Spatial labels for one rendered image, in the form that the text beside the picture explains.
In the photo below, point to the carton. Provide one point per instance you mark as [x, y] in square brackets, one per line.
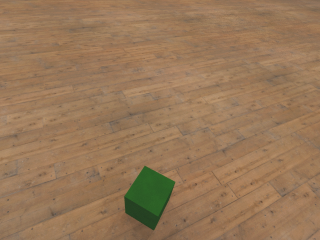
[148, 196]

